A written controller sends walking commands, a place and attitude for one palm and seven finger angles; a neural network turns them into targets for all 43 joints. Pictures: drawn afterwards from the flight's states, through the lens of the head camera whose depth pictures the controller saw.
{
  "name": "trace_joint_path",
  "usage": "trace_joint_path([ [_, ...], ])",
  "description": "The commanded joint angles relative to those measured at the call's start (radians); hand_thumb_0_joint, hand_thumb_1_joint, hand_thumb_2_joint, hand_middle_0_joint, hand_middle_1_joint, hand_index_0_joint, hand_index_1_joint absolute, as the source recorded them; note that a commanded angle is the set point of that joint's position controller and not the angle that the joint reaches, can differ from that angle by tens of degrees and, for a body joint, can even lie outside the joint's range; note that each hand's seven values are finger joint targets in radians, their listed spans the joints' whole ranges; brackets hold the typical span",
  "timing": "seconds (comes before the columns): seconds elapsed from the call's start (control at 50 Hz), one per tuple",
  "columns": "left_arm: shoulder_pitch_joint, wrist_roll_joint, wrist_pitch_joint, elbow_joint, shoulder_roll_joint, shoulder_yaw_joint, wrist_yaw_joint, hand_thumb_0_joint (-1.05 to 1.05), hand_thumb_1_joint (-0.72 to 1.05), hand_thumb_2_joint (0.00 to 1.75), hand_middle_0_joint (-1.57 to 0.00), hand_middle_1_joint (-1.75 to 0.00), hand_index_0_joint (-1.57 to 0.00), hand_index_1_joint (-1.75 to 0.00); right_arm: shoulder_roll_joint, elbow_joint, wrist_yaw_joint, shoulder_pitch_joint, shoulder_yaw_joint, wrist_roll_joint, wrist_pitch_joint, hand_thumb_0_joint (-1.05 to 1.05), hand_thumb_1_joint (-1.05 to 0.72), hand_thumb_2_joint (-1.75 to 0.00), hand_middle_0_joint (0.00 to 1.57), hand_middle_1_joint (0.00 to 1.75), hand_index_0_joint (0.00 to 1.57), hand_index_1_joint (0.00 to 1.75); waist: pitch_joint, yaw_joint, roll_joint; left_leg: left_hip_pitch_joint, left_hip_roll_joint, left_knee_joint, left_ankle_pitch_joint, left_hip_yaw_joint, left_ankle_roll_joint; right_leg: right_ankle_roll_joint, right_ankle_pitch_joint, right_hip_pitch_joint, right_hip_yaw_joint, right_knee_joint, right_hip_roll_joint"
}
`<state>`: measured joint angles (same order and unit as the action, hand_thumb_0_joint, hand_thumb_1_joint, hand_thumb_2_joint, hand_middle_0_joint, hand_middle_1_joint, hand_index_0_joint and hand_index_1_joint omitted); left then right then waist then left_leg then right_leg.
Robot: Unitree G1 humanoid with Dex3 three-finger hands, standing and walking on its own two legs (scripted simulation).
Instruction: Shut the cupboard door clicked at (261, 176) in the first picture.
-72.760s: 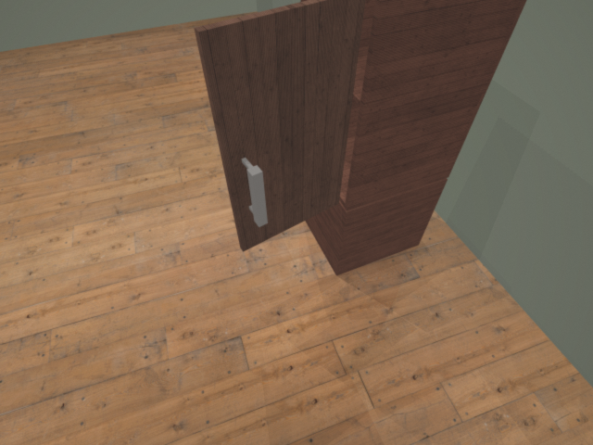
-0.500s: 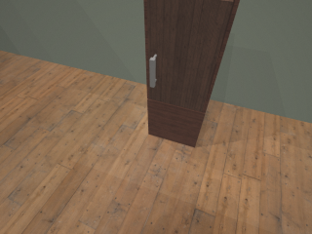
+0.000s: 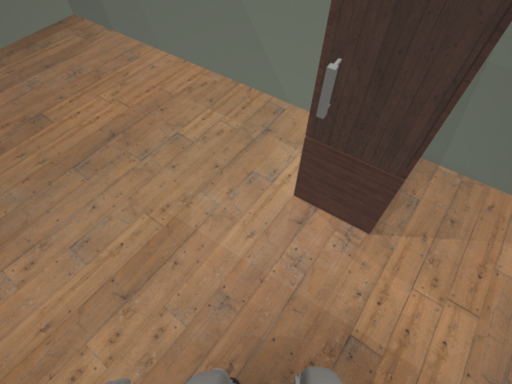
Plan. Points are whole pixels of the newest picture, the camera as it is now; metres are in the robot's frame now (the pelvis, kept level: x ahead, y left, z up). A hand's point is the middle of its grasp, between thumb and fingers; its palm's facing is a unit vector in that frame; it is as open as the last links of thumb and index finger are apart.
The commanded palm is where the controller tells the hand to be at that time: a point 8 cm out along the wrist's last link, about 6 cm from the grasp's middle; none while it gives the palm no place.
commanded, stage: walk to a spot facing it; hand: left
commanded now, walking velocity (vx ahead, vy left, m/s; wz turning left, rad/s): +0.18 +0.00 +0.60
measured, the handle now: (329, 89) +0.88 -0.20 -0.10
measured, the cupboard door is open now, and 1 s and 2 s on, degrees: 0 0 0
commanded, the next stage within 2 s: turn to face it in 0.40 s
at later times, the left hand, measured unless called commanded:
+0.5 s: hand out of the picture +0.00 +0.17 -0.16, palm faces +0.38 -0.88 -0.28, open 7.4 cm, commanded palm none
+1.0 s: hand out of the picture +0.11 +0.18 -0.16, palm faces +0.30 -0.93 -0.20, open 7.4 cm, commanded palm none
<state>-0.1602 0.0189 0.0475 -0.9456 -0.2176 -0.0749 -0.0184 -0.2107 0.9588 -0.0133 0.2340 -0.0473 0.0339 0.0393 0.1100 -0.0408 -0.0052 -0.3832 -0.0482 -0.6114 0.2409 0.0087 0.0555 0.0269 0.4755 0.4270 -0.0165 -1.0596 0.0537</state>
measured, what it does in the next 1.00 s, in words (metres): walks ahead: right foot, then left foot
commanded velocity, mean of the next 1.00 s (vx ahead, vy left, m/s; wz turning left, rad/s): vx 0.03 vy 0.00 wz -0.04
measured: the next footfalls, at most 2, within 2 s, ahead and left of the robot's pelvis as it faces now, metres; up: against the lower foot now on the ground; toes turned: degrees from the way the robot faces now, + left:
right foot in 0.18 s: +0.05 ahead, -0.16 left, +0.00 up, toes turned +8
left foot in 0.54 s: +0.10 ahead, +0.12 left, +0.00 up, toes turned +28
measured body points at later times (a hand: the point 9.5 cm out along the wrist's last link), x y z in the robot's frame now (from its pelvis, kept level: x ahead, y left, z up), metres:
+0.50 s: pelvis +0.07 -0.03 +0.01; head +0.14 -0.01 +0.45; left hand -0.02 +0.21 -0.14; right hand +0.27 -0.23 -0.14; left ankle +0.06 +0.11 -0.70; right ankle +0.02 -0.16 -0.72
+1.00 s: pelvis +0.14 +0.00 +0.01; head +0.19 +0.02 +0.45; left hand +0.09 +0.23 -0.15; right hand +0.30 -0.21 -0.14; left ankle +0.07 +0.10 -0.71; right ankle +0.17 -0.12 -0.73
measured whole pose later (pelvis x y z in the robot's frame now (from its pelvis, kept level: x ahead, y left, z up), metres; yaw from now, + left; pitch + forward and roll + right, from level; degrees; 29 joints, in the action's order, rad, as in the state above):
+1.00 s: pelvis +0.14 +0.00 +0.01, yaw +13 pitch +2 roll +1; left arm -0.27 0.03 0.03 -0.97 -0.16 -0.07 -0.01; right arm -0.19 0.93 -0.03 0.10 -0.04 -0.01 0.04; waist 0.09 0.04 0.02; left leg -0.30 -0.01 -0.70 0.42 0.03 -0.02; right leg 0.00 0.27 0.33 0.08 -0.56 -0.02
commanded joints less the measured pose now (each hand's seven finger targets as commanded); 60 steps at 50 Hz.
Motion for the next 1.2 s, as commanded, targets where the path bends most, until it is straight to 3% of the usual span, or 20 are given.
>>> trace_joint_path([
  [0.0, -0.023, 0.004, -0.026, 0.097, -0.069, -0.018, 0.005, 0.00, 0.90, 0.90, -0.20, -0.30, -0.20, -0.30, -0.211, -0.075, -0.009, 0.034, -0.051, 0.006, -0.019, 0.00, -0.90, -0.90, 0.20, 0.30, 0.20, 0.30, -0.151, 0.009, -0.087, 0.109, 0.241, 0.337, 0.139, -0.419, 0.117, 0.013, -0.033, 0.015, 0.014, 0.135, -0.018],
  [0.12, -0.177, 0.009, -0.039, 0.086, -0.115, -0.025, 0.012, 0.00, 0.90, 0.90, -0.20, -0.30, -0.20, -0.30, -0.209, -0.115, 0.003, -0.051, -0.065, -0.003, -0.005, 0.00, -0.90, -0.90, 0.20, 0.30, 0.20, 0.30, -0.153, 0.090, -0.113, -0.102, 0.120, 0.261, 0.315, -0.383, 0.051, 0.001, -0.109, -0.347, -0.034, 0.575, -0.078],
  [0.14, -0.244, 0.020, -0.049, 0.078, -0.172, -0.041, 0.005, 0.00, 0.90, 0.90, -0.20, -0.30, -0.20, -0.30, -0.145, -0.130, 0.008, -0.067, -0.059, -0.013, -0.005, 0.00, -0.90, -0.90, 0.20, 0.30, 0.20, 0.30, -0.149, 0.124, 0.065, -0.290, 0.018, 0.036, 0.341, -0.266, -0.010, -0.051, 0.042, -0.510, 0.141, 0.771, 0.076],
  [0.16, -0.230, 0.029, -0.051, 0.097, -0.259, -0.051, -0.007, 0.00, 0.90, 0.90, -0.20, -0.30, -0.20, -0.30, -0.076, -0.160, 0.010, -0.073, -0.048, -0.016, -0.014, 0.00, -0.90, -0.90, 0.20, 0.30, 0.20, 0.30, -0.087, 0.128, 0.314, -0.465, -0.084, -0.316, 0.350, -0.064, -0.083, -0.159, 0.215, -0.488, 0.522, 0.932, 0.394],
  [0.18, -0.124, 0.007, -0.040, 0.123, -0.253, -0.042, -0.011, 0.00, 0.90, 0.90, -0.20, -0.30, -0.20, -0.30, -0.131, -0.170, 0.015, -0.074, -0.057, 0.001, -0.007, 0.00, -0.90, -0.90, 0.20, 0.30, 0.20, 0.30, -0.039, 0.066, 0.161, -0.404, -0.005, -0.503, 0.297, -0.103, -0.078, -0.189, 0.117, -0.318, 0.452, 0.917, 0.436],
  [0.24, 0.002, 0.008, -0.068, 0.144, -0.147, -0.022, -0.017, 0.00, 0.90, 0.90, -0.20, -0.30, -0.20, -0.30, -0.114, -0.145, 0.040, -0.052, -0.054, -0.003, 0.005, 0.00, -0.90, -0.90, 0.20, 0.30, 0.20, 0.30, 0.003, -0.003, 0.152, -0.327, 0.084, -0.613, 0.141, -0.067, -0.100, -0.165, -0.245, -0.233, 0.153, 0.815, 0.295],
  [0.3, -0.107, 0.010, -0.077, 0.108, -0.158, -0.026, -0.016, 0.00, 0.90, 0.90, -0.20, -0.30, -0.20, -0.30, -0.081, -0.156, 0.048, -0.091, -0.037, -0.012, 0.008, 0.00, -0.90, -0.90, 0.20, 0.30, 0.20, 0.30, -0.055, 0.033, 0.167, -0.275, 0.071, -0.458, 0.145, 0.016, -0.108, -0.141, -0.722, -0.381, -0.016, 0.690, 0.252],
  [0.44, -0.197, 0.013, -0.067, 0.093, -0.217, -0.042, -0.015, 0.00, 0.90, 0.90, -0.20, -0.30, -0.20, -0.30, -0.087, -0.188, 0.050, -0.153, -0.018, -0.014, -0.002, 0.00, -0.90, -0.90, 0.20, 0.30, 0.20, 0.30, -0.105, 0.060, 0.222, -0.046, 0.018, -0.073, 0.106, 0.142, -0.065, -0.101, -1.051, -0.435, -0.115, 0.511, 0.271],
  [0.48, -0.183, 0.003, -0.068, 0.105, -0.222, -0.041, -0.012, 0.00, 0.90, 0.90, -0.20, -0.30, -0.20, -0.30, -0.144, -0.144, 0.043, 0.001, -0.031, -0.004, -0.015, 0.00, -0.90, -0.90, 0.20, 0.30, 0.20, 0.30, -0.213, -0.025, 0.133, 0.275, 0.027, 0.127, -0.149, 0.121, -0.038, -0.043, -0.935, -0.300, -0.160, 0.259, 0.241],
  [0.52, -0.174, -0.007, -0.070, 0.144, -0.104, 0.006, -0.009, 0.00, 0.90, 0.90, -0.20, -0.30, -0.20, -0.30, -0.300, -0.109, 0.024, 0.149, -0.060, -0.011, -0.026, 0.00, -0.90, -0.90, 0.20, 0.30, 0.20, 0.30, -0.385, -0.075, -0.211, 0.597, 0.488, 0.127, -0.895, -0.343, 0.212, 0.020, 0.166, 0.099, -0.066, -0.139, 0.051],
  [0.54, -0.166, -0.008, -0.057, 0.146, -0.100, 0.003, -0.017, 0.00, 0.90, 0.90, -0.20, -0.30, -0.20, -0.30, -0.292, -0.109, 0.007, 0.110, -0.053, -0.019, -0.025, 0.00, -0.90, -0.90, 0.20, 0.30, 0.20, 0.30, -0.335, -0.053, -0.088, 0.508, 0.492, 0.126, -0.824, -0.259, 0.217, 0.014, 0.144, 0.104, 0.023, -0.138, 0.063],
  [0.58, -0.140, -0.005, -0.038, 0.080, -0.083, 0.006, -0.019, 0.00, 0.90, 0.90, -0.20, -0.30, -0.20, -0.30, -0.199, -0.107, -0.017, -0.018, -0.022, -0.013, -0.039, 0.00, -0.90, -0.90, 0.20, 0.30, 0.20, 0.30, -0.223, -0.011, -0.213, 0.332, 0.396, 0.182, -0.636, -0.165, 0.155, 0.018, 0.081, 0.062, 0.055, -0.064, 0.072],
  [0.72, -0.281, 0.011, -0.018, -0.039, -0.049, 0.009, 0.014, 0.00, 0.90, 0.90, -0.20, -0.30, -0.20, -0.30, -0.168, -0.077, -0.014, -0.182, -0.017, -0.019, -0.010, 0.00, -0.90, -0.90, 0.20, 0.30, 0.20, 0.30, -0.060, 0.097, -0.075, 0.068, 0.275, 0.150, -0.002, 0.034, 0.026, -0.004, -0.239, -0.181, -0.027, 0.446, -0.022],
  [0.8, -0.197, 0.020, -0.034, 0.021, -0.205, -0.027, 0.008, 0.00, 0.90, 0.90, -0.20, -0.30, -0.20, -0.30, -0.074, -0.119, -0.006, -0.171, -0.020, -0.028, 0.016, 0.00, -0.90, -0.90, 0.20, 0.30, 0.20, 0.30, -0.030, 0.099, 0.358, -0.015, 0.043, -0.354, 0.374, 0.053, -0.070, -0.217, -0.330, -0.053, 0.511, 0.828, 0.239],
  [0.88, -0.160, 0.019, -0.034, 0.029, -0.158, -0.051, -0.014, 0.00, 0.90, 0.90, -0.20, -0.30, -0.20, -0.30, -0.062, -0.111, -0.017, -0.154, -0.014, -0.035, -0.021, 0.00, -0.90, -0.90, 0.20, 0.30, 0.20, 0.30, -0.184, 0.083, 0.187, -0.097, 0.067, -0.299, 0.303, -0.025, -0.076, -0.233, -0.828, -0.370, 0.372, 0.635, 0.182],
  [0.96, -0.102, 0.001, -0.022, 0.039, -0.147, -0.057, -0.011, 0.00, 0.90, 0.90, -0.20, -0.30, -0.20, -0.30, -0.047, -0.071, -0.030, -0.028, -0.010, -0.037, -0.035, 0.00, -0.90, -0.90, 0.20, 0.30, 0.20, 0.30, -0.232, 0.033, 0.117, 0.164, 0.056, 0.173, 0.016, 0.006, -0.081, -0.146, -0.792, -0.289, 0.325, 0.533, 0.102],
  [1.0, -0.085, -0.013, -0.015, 0.083, -0.060, -0.036, 0.008, 0.00, 0.90, 0.90, -0.20, -0.30, -0.20, -0.30, -0.177, -0.074, -0.037, 0.011, -0.031, -0.015, -0.048, 0.00, -0.90, -0.90, 0.20, 0.30, 0.20, 0.30, -0.202, 0.025, -0.251, 0.403, 0.374, 0.307, -0.311, -0.257, 0.029, -0.031, -0.179, 0.060, 0.130, 0.342, -0.089],
  [1.02, -0.052, -0.002, -0.019, 0.104, -0.069, -0.030, 0.012, 0.00, 0.90, 0.90, -0.20, -0.30, -0.20, -0.30, -0.194, -0.085, -0.039, 0.036, -0.034, -0.011, -0.038, 0.00, -0.90, -0.90, 0.20, 0.30, 0.20, 0.30, -0.155, 0.008, -0.256, 0.329, 0.486, 0.301, -0.400, -0.302, 0.115, -0.007, 0.092, 0.091, 0.066, 0.167, -0.083],
  [1.08, 0.008, 0.003, -0.001, 0.098, -0.087, -0.040, 0.030, 0.00, 0.90, 0.90, -0.20, -0.30, -0.20, -0.30, -0.160, -0.093, -0.047, -0.001, -0.021, 0.000, -0.041, 0.00, -0.90, -0.90, 0.20, 0.30, 0.20, 0.30, -0.053, 0.034, -0.193, 0.299, 0.403, 0.239, -0.691, -0.143, 0.119, 0.014, 0.046, 0.159, 0.057, -0.041, -0.044],
  [1.18, 0.078, 0.000, -0.005, 0.132, -0.068, -0.012, 0.049, 0.00, 0.90, 0.90, -0.20, -0.30, -0.20, -0.30, -0.198, -0.071, -0.042, 0.061, -0.038, -0.002, -0.041, 0.00, -0.90, -0.90, 0.20, 0.30, 0.20, 0.30, -0.143, 0.001, -0.202, 0.446, 0.359, 0.134, -0.830, 0.030, 0.058, -0.014, -0.058, 0.035, -0.053, 0.271, -0.057],
])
